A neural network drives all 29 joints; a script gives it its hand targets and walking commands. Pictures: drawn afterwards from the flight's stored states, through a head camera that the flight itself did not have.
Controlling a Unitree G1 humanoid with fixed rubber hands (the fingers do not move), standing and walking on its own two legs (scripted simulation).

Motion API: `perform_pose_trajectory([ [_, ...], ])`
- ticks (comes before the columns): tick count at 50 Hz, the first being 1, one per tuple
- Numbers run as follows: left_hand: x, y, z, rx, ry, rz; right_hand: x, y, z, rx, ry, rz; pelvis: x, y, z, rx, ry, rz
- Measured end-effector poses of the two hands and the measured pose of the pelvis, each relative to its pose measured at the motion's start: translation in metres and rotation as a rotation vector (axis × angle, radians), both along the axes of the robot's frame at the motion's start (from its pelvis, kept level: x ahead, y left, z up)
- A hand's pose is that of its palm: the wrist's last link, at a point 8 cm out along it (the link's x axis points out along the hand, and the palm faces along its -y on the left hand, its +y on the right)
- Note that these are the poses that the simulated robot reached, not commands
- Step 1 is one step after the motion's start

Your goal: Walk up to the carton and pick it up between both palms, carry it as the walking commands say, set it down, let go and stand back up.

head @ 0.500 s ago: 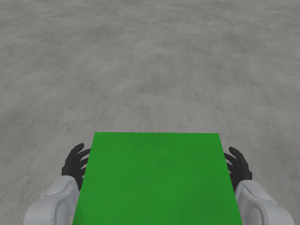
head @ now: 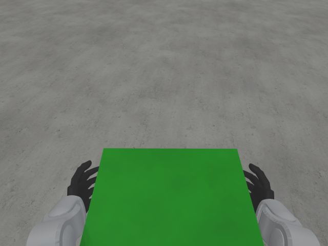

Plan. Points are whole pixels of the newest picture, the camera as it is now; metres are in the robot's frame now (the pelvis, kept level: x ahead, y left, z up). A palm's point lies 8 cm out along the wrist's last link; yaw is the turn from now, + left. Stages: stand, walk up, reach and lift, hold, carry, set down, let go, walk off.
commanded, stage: carry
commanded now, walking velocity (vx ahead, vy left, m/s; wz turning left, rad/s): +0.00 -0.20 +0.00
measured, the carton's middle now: (169, 215) +0.22 +0.00 +0.02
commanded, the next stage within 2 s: none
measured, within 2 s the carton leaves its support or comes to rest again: neither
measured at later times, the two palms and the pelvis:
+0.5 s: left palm (144, 231) +0.17 +0.05 +0.07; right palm out of the picture +0.18 -0.31 +0.08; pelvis -0.05 -0.14 +0.00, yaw +0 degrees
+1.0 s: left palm out of the picture +0.14 -0.06 +0.09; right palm out of the picture +0.15 -0.43 +0.09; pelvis -0.08 -0.25 +0.00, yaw +0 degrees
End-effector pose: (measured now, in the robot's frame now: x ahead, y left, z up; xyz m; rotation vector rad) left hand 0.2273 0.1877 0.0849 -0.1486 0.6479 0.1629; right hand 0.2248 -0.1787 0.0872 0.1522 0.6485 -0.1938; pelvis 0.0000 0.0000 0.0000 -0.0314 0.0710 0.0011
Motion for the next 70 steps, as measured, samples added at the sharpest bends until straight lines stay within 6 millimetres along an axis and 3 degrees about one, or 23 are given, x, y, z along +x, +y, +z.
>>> perform_pose_trajectory([
  [4,0.003,-0.043,0.002,0.029,-0.034,-0.027,-0.005,-0.043,-0.007,0.007,-0.034,-0.012,-0.005,-0.036,-0.010,0.004,0.006,-0.011],
  [8,-0.005,-0.081,-0.004,0.015,0.017,-0.016,-0.016,-0.081,-0.016,0.004,0.017,-0.011,-0.013,-0.061,-0.007,0.031,0.010,-0.004],
  [12,-0.019,-0.100,-0.003,0.014,0.015,0.004,-0.023,-0.100,-0.015,0.032,0.012,-0.015,-0.022,-0.080,-0.005,0.045,0.007,-0.005],
  [19,-0.041,-0.109,-0.010,0.002,-0.027,0.042,-0.025,-0.109,-0.007,-0.020,-0.030,0.051,-0.036,-0.110,-0.015,0.026,0.010,0.011],
  [23,-0.053,-0.122,-0.014,-0.004,0.018,0.036,-0.037,-0.123,-0.006,-0.022,0.014,0.040,-0.043,-0.130,-0.007,0.024,-0.001,0.007],
  [31,-0.050,-0.185,0.004,0.011,-0.023,-0.015,-0.054,-0.185,0.000,0.000,-0.023,-0.010,-0.053,-0.181,-0.003,0.008,0.003,0.000],
  [35,-0.050,-0.224,0.000,0.016,-0.009,-0.023,-0.060,-0.224,-0.010,-0.001,-0.010,-0.007,-0.058,-0.207,-0.007,0.017,0.006,-0.008],
  [38,-0.058,-0.242,0.000,0.012,0.013,-0.014,-0.068,-0.242,-0.012,0.018,0.010,-0.017,-0.064,-0.219,-0.004,0.038,0.000,-0.008],
  [52,-0.089,-0.254,0.008,0.022,-0.009,0.017,-0.079,-0.254,0.005,-0.004,-0.013,0.034,-0.082,-0.252,-0.001,0.038,-0.015,-0.005],
  [62,-0.087,-0.263,0.010,0.026,-0.003,-0.010,-0.089,-0.263,0.004,0.001,-0.007,0.004,-0.089,-0.252,0.000,0.038,-0.014,-0.006],
  [70,-0.087,-0.257,0.008,0.021,0.002,-0.007,-0.088,-0.257,0.002,0.004,-0.002,0.001,-0.090,-0.246,0.000,0.038,-0.012,-0.008],
])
